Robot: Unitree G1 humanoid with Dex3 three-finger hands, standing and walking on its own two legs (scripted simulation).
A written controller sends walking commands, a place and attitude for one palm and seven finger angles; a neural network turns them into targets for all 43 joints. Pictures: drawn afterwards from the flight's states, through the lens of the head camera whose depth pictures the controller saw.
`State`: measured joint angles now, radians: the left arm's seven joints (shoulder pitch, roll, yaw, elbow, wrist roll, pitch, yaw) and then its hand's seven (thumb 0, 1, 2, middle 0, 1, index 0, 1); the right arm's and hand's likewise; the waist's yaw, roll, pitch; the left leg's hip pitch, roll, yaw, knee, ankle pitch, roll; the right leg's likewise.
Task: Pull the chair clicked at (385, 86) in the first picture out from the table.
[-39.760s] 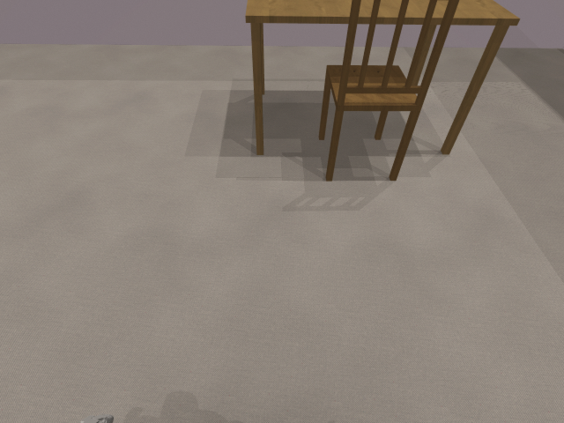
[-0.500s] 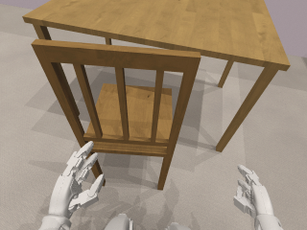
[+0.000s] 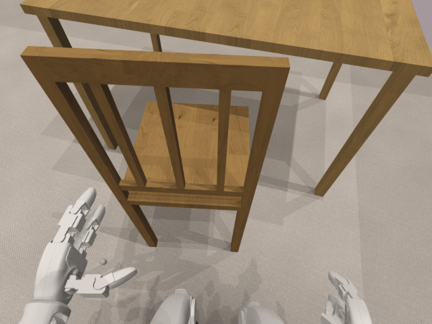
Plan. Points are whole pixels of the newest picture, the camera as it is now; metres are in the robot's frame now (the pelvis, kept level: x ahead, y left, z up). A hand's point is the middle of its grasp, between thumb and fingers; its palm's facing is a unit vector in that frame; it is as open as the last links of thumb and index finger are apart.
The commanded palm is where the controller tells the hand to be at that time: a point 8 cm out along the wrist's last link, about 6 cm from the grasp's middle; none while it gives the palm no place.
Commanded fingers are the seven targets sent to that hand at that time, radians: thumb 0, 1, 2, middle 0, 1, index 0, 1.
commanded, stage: raise the hand toward the chair's back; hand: left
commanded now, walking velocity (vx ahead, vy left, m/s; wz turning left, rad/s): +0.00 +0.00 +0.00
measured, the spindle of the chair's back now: (173, 146) +0.46 +0.11 +0.03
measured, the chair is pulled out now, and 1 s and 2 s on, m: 0.18 0.18 0.18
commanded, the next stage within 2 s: aim the fingers beside a spindle in 1.18 s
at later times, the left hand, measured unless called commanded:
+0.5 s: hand (71, 255) +0.22 +0.24 +0.05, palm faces -0.01 -1.00 -0.03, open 16.8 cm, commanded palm +0.20 +0.30 +0.05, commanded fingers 0.00 -0.50 0.30 -0.06 -0.08 -0.06 -0.08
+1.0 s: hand (63, 242) +0.24 +0.25 +0.06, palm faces -0.02 -1.00 -0.06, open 16.9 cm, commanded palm +0.22 +0.31 +0.05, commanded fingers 0.00 -0.50 0.30 -0.06 -0.08 -0.06 -0.08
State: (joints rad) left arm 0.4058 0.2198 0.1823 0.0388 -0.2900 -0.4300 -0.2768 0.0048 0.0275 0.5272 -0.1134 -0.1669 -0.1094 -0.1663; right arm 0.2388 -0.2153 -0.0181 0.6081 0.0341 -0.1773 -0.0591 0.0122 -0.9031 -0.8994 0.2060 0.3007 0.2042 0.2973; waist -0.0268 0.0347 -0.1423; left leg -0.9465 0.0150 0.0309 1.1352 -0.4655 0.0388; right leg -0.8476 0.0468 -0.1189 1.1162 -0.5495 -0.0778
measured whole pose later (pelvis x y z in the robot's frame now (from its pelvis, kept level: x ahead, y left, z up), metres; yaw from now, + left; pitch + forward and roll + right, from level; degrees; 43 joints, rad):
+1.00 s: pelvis +0.00 +0.05 +0.01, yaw +0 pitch +14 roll -4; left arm 0.30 0.29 0.20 0.07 -0.28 -0.40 -0.26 -0.01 -0.50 0.30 -0.06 -0.08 -0.06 -0.08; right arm 0.26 -0.26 0.01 0.53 0.03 -0.17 -0.03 0.01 -0.90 -0.90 0.21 0.30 0.20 0.30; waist -0.04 0.04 -0.13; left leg -0.89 -0.02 0.05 1.07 -0.44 0.10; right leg -0.77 0.02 -0.10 1.02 -0.50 -0.01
